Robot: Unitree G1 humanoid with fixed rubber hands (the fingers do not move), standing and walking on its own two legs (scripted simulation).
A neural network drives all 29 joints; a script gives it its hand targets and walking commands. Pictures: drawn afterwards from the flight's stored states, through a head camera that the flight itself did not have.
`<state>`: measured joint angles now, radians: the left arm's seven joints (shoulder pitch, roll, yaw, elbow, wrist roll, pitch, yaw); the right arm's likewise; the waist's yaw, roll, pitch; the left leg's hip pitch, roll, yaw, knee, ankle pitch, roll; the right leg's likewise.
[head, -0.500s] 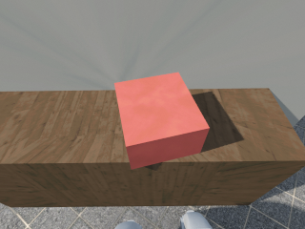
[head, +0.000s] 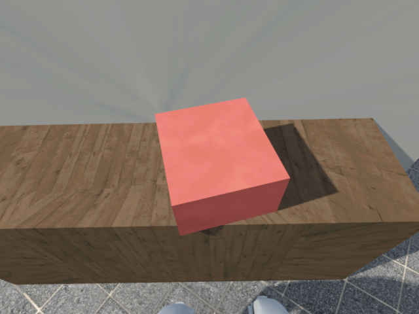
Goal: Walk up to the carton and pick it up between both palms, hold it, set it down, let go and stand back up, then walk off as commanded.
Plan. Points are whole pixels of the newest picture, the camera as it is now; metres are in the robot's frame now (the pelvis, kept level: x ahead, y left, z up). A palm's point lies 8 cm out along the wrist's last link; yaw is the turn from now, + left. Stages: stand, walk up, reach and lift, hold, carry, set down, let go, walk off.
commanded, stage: walk up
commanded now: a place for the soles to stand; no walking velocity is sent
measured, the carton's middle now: (214, 162) +0.49 +0.00 -0.05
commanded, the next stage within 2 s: reach and lift in 1.38 s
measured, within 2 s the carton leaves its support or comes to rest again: neither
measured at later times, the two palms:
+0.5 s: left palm out of the picture +0.10 +0.31 -0.10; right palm out of the picture +0.07 -0.32 -0.11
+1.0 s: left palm out of the picture +0.05 +0.29 -0.10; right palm out of the picture +0.05 -0.34 -0.11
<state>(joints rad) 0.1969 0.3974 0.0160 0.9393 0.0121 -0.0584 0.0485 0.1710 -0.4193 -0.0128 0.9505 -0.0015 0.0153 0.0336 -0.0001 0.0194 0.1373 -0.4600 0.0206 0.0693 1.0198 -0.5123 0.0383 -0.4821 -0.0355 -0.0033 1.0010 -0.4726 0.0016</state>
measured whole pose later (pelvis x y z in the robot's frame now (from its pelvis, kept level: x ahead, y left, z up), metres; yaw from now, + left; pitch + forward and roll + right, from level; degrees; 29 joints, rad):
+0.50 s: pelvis +0.00 +0.00 +0.00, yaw +0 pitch -3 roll -1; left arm 0.12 0.40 0.02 0.94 0.01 -0.03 0.05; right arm 0.16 -0.42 -0.01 0.97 0.00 0.00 0.02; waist 0.00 0.01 0.14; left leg -0.46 0.02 0.06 1.02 -0.50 0.05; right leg -0.48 -0.04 -0.02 1.01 -0.51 0.01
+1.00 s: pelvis -0.03 -0.02 +0.00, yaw +1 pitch -5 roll +0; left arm 0.15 0.40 0.02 0.95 0.01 -0.02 0.02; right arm 0.15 -0.42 -0.01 0.99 0.00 0.01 0.02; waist 0.00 0.00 0.14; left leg -0.46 0.03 0.05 1.02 -0.47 0.02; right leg -0.48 -0.04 -0.02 1.00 -0.43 0.00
